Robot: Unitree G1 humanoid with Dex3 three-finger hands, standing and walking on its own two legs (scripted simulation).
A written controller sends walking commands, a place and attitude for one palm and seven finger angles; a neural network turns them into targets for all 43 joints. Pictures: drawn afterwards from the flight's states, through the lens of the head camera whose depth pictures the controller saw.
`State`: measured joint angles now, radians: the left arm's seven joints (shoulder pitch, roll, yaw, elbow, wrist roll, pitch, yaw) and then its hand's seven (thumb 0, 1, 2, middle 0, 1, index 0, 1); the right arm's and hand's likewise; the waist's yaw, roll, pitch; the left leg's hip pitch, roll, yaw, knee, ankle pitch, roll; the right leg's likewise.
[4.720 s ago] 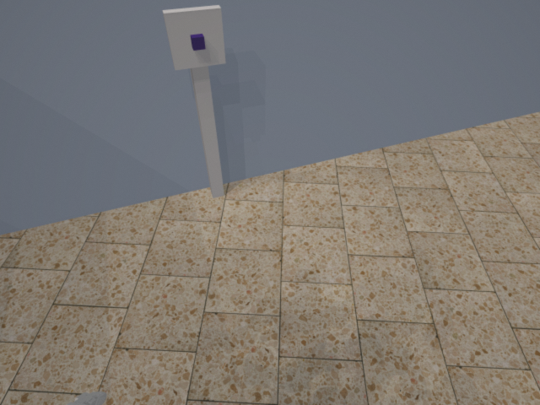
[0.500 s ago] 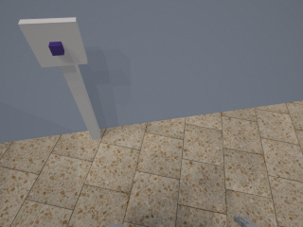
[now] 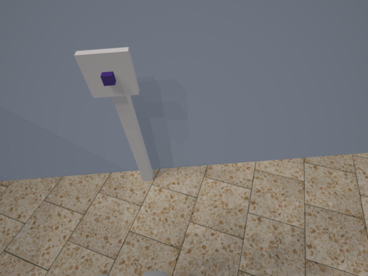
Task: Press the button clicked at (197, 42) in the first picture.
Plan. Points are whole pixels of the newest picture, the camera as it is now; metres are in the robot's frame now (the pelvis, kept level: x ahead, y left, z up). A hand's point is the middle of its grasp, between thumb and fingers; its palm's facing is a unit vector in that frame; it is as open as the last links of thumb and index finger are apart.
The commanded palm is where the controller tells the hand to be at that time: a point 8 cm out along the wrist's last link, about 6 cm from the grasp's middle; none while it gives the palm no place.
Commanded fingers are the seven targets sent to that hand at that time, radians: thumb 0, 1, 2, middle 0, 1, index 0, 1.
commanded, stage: take the last steps up to it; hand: left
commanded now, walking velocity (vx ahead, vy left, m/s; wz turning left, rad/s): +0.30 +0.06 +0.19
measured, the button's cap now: (108, 78) +0.73 +0.31 +0.03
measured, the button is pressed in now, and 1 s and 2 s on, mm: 0 0 0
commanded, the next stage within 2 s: come to a stop and stand still in 0.94 s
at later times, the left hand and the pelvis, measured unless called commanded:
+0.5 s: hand out of the picture +0.00 +0.25 -0.17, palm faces +0.13 -0.98 -0.17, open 7.3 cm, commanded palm none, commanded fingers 0.00 0.90 0.90 -0.20 -0.30 -0.20 -0.30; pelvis +0.04 +0.06 +0.01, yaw +4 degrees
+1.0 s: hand (120, 228) +0.27 +0.21 -0.16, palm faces +0.13 -0.97 -0.22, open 7.1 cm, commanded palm none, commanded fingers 0.00 0.90 0.90 -0.20 -0.30 -0.20 -0.30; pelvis +0.20 +0.02 +0.00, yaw +5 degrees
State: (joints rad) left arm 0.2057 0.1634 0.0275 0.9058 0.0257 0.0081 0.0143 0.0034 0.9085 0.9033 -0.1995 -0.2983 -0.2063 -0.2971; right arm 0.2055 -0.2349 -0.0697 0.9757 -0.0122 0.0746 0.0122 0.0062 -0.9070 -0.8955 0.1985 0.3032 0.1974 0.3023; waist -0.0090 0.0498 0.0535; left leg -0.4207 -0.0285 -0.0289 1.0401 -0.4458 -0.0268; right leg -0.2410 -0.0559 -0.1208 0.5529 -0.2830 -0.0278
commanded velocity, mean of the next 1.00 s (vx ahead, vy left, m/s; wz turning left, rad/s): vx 0.26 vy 0.00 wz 0.03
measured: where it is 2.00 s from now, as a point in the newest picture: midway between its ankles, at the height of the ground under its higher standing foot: outside the picture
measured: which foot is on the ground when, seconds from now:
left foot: up 0.00-0.28, down 0.30-0.80, up 0.82-1.00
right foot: down 0.00-0.32, up 0.34-0.78, down 0.80-1.00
